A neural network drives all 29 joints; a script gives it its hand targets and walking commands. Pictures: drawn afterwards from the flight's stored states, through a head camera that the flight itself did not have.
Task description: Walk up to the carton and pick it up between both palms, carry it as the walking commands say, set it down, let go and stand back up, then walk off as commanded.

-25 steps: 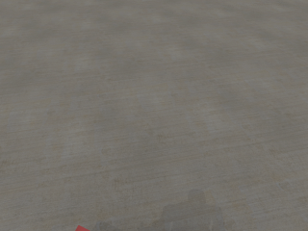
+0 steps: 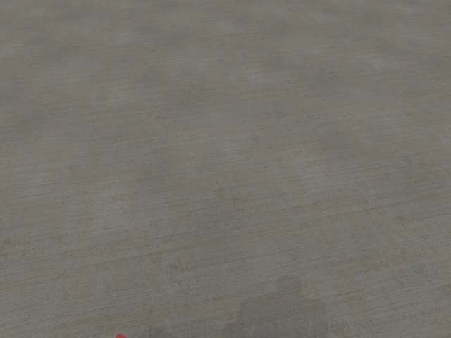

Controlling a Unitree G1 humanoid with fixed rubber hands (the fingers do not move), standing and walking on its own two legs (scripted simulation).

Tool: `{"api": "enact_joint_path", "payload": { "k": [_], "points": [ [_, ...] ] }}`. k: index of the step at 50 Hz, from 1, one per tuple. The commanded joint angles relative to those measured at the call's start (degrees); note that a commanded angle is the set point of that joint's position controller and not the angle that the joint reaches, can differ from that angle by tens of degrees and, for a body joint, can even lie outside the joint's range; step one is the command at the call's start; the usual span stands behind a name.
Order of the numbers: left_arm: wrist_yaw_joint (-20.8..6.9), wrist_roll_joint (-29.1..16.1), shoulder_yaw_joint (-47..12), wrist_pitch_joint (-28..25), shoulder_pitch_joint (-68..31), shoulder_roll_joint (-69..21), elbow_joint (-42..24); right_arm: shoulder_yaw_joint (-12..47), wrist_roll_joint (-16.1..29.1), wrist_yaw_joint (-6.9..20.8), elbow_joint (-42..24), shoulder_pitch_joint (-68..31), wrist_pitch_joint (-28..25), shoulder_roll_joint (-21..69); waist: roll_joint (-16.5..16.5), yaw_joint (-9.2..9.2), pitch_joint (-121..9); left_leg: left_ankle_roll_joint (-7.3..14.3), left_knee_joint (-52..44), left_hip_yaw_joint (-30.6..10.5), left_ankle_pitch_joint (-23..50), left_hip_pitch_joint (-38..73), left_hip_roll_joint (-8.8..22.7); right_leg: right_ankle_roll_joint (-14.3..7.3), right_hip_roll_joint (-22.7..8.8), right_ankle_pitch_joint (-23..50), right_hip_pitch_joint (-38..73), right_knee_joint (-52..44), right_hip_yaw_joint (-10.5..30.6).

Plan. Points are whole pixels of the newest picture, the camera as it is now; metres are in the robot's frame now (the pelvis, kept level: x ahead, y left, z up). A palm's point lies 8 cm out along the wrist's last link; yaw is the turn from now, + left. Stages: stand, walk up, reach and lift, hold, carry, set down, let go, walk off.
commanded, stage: stand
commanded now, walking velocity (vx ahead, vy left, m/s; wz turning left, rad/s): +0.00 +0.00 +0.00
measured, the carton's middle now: out of the picture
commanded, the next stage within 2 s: none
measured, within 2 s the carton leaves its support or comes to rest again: neither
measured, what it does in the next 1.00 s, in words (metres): stands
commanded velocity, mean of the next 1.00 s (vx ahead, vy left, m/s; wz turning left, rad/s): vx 0.00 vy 0.00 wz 0.00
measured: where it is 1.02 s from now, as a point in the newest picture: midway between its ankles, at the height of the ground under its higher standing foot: outside the picture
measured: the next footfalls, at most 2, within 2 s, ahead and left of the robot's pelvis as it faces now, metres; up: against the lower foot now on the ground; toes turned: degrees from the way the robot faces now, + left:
none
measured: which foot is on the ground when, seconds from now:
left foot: down 0.00-1.00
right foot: down 0.00-1.00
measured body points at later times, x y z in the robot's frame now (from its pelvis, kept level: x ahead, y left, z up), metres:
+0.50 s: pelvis +0.01 +0.00 +0.00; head +0.01 +0.00 +0.45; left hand -0.01 +0.21 -0.17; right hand +0.00 -0.20 -0.16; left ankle +0.01 +0.10 -0.74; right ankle +0.01 -0.14 -0.74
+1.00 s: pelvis +0.01 +0.00 +0.00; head +0.02 +0.00 +0.45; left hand +0.07 +0.29 -0.14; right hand +0.09 -0.28 -0.14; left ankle +0.01 +0.10 -0.74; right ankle +0.01 -0.14 -0.74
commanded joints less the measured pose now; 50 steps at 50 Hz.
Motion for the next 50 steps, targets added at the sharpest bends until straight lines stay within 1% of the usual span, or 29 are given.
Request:
{"api": "enact_joint_path", "payload": {
  "k": [1, 3, 5, 6, 7, 9, 11, 12, 13, 16, 18, 19, 21, 22, 24, 27, 30, 31, 32, 33, 36, 37, 38, 41, 43, 44, 45, 46, 50],
  "points": [
    [0.4, 0.1, 0.8, -0.2, 5.4, 5.1, -0.2, -0.3, 0.0, -0.2, -0.6, 3.7, -0.6, -4.7, -0.1, 0.69, 5.0, 0.2, -7.8, -6.4, -0.1, -3.9, 6.0, -1.1, -2.4, 1.5, -2.2, -4.2, 2.5],
    [0.4, 0.1, 0.3, -0.3, 3.8, 4.0, -0.5, -0.3, 0.1, -0.4, -0.5, 4.9, -0.5, -4.2, 0.1, -0.32, 5.6, 0.4, -7.7, -6.4, -0.2, -4.3, 6.0, -1.4, -2.5, 1.9, -2.1, -4.2, 2.7],
    [0.3, 0.1, 0.6, -0.5, 4.1, 5.6, -0.6, -0.3, -0.1, -0.3, -1.3, 3.0, -0.8, -4.8, -0.4, 0.47, 4.3, 0.6, -7.8, -6.5, 0.5, -3.5, 6.1, -1.3, -2.4, 2.1, -2.1, -3.7, 2.2],
    [0.1, 0.0, 0.9, -0.5, 3.8, 6.1, -0.8, -0.1, -0.2, -0.3, -0.9, 3.5, -0.8, -3.9, 0.5, 0.54, 4.3, 0.5, -7.2, -6.3, 0.0, -3.8, 6.2, -1.4, -2.4, 2.1, -1.9, -4.2, 2.5],
    [0.2, 0.0, 0.8, -0.6, 3.6, 6.0, -0.9, -0.3, 0.0, -0.2, -0.8, 4.0, -0.8, -4.4, 1.0, 0.32, 3.9, 0.6, -7.4, -6.3, 0.4, -3.7, 6.2, -1.4, -2.6, 2.8, -1.0, -4.2, 2.6],
    [0.3, -0.1, 0.3, -0.4, 4.7, 4.1, -0.2, -0.1, 0.1, -0.3, -1.1, 3.9, -0.8, -4.7, -1.0, 0.31, 5.6, 0.5, -7.0, -5.9, 1.8, -3.9, 6.0, -0.9, -2.4, 3.2, -2.0, -4.4, 2.8],
    [0.3, -0.1, 0.2, -0.3, 3.9, 3.9, -0.2, -0.2, 0.1, -0.6, -0.5, 5.5, -0.7, -4.4, -0.7, -0.37, 5.6, 0.5, -6.9, -5.9, 2.1, -3.5, 6.0, -1.0, -2.5, 2.7, -2.2, -4.7, 2.8],
    [0.2, -0.1, 0.4, -0.2, 5.1, 4.6, 0.3, -0.1, -0.1, -0.4, -0.4, 5.3, -0.6, -4.3, 0.2, 0.26, 5.3, 0.6, -7.1, -6.4, 0.7, -3.3, 6.3, -0.9, -2.4, 2.9, -2.1, -4.5, 2.4],
    [0.3, -0.1, 0.6, -0.1, 4.3, 5.4, 0.1, 0.0, -0.1, -0.5, -0.6, 5.4, -0.6, -3.7, -0.7, 0.07, 5.8, 0.6, -7.8, -6.7, 0.3, -4.9, 6.4, -0.9, -2.3, 2.5, -1.3, -4.0, 2.2],
    [0.3, 0.0, 0.3, -0.3, 4.9, 5.1, 0.3, -0.4, 0.0, -0.5, -1.0, 4.5, -0.9, -5.5, 0.1, 0.76, 4.2, 0.6, -7.5, -6.1, 1.4, -3.0, 6.0, -1.0, -2.3, 2.5, -1.2, -3.8, 2.6],
    [0.5, -0.1, 0.0, -0.3, 4.8, 4.4, 0.7, -0.4, 0.0, -0.2, -0.8, 5.9, -1.1, -4.5, -1.7, -0.11, 5.3, 0.6, -7.0, -6.2, 2.9, -3.4, 6.0, -0.9, -2.4, 2.9, -0.9, -4.2, 2.5],
    [0.6, -0.1, 0.0, -0.3, 4.7, 4.8, 0.5, -0.3, 0.0, -0.3, -0.9, 5.7, -1.2, -4.7, -0.5, -0.13, 4.5, 0.8, -6.7, -6.0, 3.4, -2.8, 6.2, -0.7, -2.6, 3.5, -0.8, -4.6, 2.9],
    [0.5, -0.2, -0.1, -0.3, 4.3, 4.7, 0.4, -0.2, 0.1, -0.2, -1.6, 4.9, -1.2, -4.2, -0.6, -0.07, 5.3, 0.7, -6.7, -5.9, 4.4, -2.9, 6.0, -0.8, -2.6, 3.4, -1.8, -4.1, 2.4],
    [0.5, -0.1, 0.5, -0.4, 3.7, 6.9, -0.1, -0.4, -0.1, -0.5, -1.5, 5.4, -1.0, -5.7, 0.2, 0.09, 5.5, 0.5, -6.9, -5.9, 3.8, -2.7, 5.9, -0.9, -2.7, 3.6, -1.5, -4.1, 2.6],
    [0.7, 0.0, 0.8, -0.7, 3.5, 8.0, -0.4, -1.1, -0.5, -0.5, -2.1, 5.4, -1.3, -7.9, -0.1, 0.25, 5.3, 0.8, -6.4, -6.1, 6.6, -1.9, 6.6, -0.7, -3.1, 4.3, -1.0, -3.7, 2.9],
    [0.8, -0.1, 1.4, -0.8, 2.3, 10.0, -1.2, -1.0, -0.3, -0.6, -3.8, 3.8, -1.8, -8.1, -0.4, -0.09, 4.7, 0.9, -6.0, -6.3, 6.6, -1.9, 6.8, -0.7, -3.1, 4.1, -1.2, -3.6, 2.7],
    [0.6, -0.1, 1.8, -1.2, 2.7, 11.1, -2.2, -1.6, -0.3, -0.6, -4.5, 3.3, -1.9, -10.6, 1.3, 0.51, 4.9, 0.9, -6.3, -6.7, 6.8, -2.1, 7.2, -0.6, -3.3, 4.7, -0.5, -2.9, 3.0],
    [0.4, -0.2, 1.6, -1.2, 2.0, 9.8, -2.2, -1.6, -0.2, -0.4, -4.5, 3.7, -1.9, -10.2, 0.8, 0.02, 3.6, 1.1, -6.6, -7.0, 6.7, -1.3, 7.5, -0.7, -3.3, 4.1, -0.2, -2.7, 2.7],
    [0.5, 0.1, 2.1, -1.2, 0.1, 13.1, -3.9, -2.0, -0.3, -0.5, -5.8, 2.7, -2.3, -12.3, 0.6, -0.25, 3.5, 1.1, -6.1, -6.9, 7.0, -1.7, 7.7, -0.3, -3.3, 4.9, 0.0, -2.7, 2.8],
    [0.3, -0.1, 2.6, -1.4, -0.2, 13.5, -4.2, -2.0, -0.7, -0.7, -5.9, 2.0, -2.4, -12.8, -0.3, 0.24, 3.2, 1.1, -6.4, -7.5, 6.8, -1.9, 8.2, -0.3, -2.9, 4.2, 0.4, -1.9, 2.4],
    [0.2, -0.1, 2.0, -1.4, -1.1, 12.3, -4.9, -2.4, -0.4, -0.6, -7.1, 0.4, -2.2, -14.5, 1.2, 0.41, 3.7, 1.3, -6.4, -7.1, 7.7, -1.6, 8.1, -0.8, -3.5, 3.7, 0.3, -2.2, 2.9],
    [0.1, 0.0, 2.5, -1.4, -1.3, 14.9, -5.4, -2.4, -0.6, -0.6, -7.4, -0.3, -2.4, -14.8, -0.3, 0.73, 2.9, 1.3, -6.1, -7.8, 8.8, -0.9, 8.7, -0.8, -3.2, 4.3, 0.8, -2.1, 2.5],
    [0.2, 0.2, 2.6, -1.4, -1.0, 14.9, -5.3, -2.4, -0.6, -0.4, -7.8, -0.1, -2.3, -15.1, 0.8, 0.25, 2.5, 1.2, -6.2, -7.7, 8.7, -0.9, 8.6, -0.9, -3.4, 4.4, 1.1, -1.8, 3.0],
    [-0.4, 0.4, 3.0, -1.7, -3.3, 17.3, -6.7, -2.6, -0.5, -0.3, -8.5, -2.7, -2.3, -16.6, 0.0, 0.69, 3.0, 0.6, -6.9, -7.8, 6.1, -1.9, 9.0, -1.3, -3.4, 3.7, 1.6, -2.5, 3.3],
    [-0.7, 0.3, 2.7, -1.6, -3.6, 17.3, -6.8, -2.8, -0.2, -0.2, -8.8, -4.4, -2.5, -19.1, 1.7, 0.82, 2.3, 0.0, -7.2, -7.4, 4.1, -1.6, 8.5, -1.6, -3.4, 3.6, 1.8, -3.3, 3.8],
    [-0.6, 0.3, 2.6, -1.6, -4.5, 17.9, -7.1, -2.9, -0.2, -0.1, -8.9, -4.4, -2.5, -18.8, 0.9, 0.10, 2.8, -0.3, -7.5, -7.8, 4.3, -1.7, 8.7, -1.9, -3.6, 3.8, 1.7, -3.1, 3.7],
    [-0.9, 0.4, 2.6, -1.6, -4.8, 18.6, -7.1, -2.6, -0.2, 0.0, -8.8, -5.6, -2.5, -19.2, 0.7, 0.56, 1.8, -0.1, -7.1, -7.8, 4.2, -1.2, 8.7, -1.8, -3.5, 3.7, 2.1, -3.3, 3.9],
    [-1.0, 0.5, 2.4, -1.7, -5.2, 19.0, -6.9, -2.5, -0.2, 0.1, -8.6, -5.6, -2.2, -19.2, -0.9, 0.47, 1.7, -0.3, -7.1, -7.3, 5.4, 0.0, 8.7, -2.1, -3.6, 3.4, 1.9, -3.6, 4.0],
    [-1.2, 0.2, 2.1, -1.9, -8.2, 20.8, -7.5, -2.5, -0.1, 0.4, -8.7, -8.4, -2.3, -21.4, -0.3, 0.04, 0.9, -0.5, -5.9, -6.3, 9.5, 1.9, 8.6, -2.1, -4.2, 5.8, 1.7, -5.1, 4.6]
  ]
}}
